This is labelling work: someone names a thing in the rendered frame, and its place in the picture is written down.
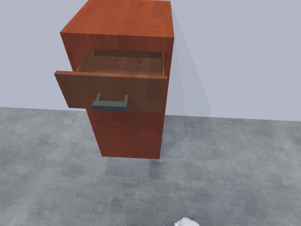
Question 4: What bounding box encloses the cabinet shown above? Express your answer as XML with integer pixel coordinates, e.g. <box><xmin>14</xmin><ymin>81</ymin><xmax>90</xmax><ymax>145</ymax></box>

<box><xmin>60</xmin><ymin>0</ymin><xmax>174</xmax><ymax>159</ymax></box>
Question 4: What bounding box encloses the drawer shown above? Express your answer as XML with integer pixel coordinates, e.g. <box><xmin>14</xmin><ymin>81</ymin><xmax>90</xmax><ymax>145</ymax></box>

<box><xmin>54</xmin><ymin>48</ymin><xmax>167</xmax><ymax>113</ymax></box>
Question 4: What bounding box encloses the handle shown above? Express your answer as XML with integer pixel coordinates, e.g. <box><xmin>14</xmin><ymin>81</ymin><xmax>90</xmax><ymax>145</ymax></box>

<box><xmin>92</xmin><ymin>93</ymin><xmax>128</xmax><ymax>112</ymax></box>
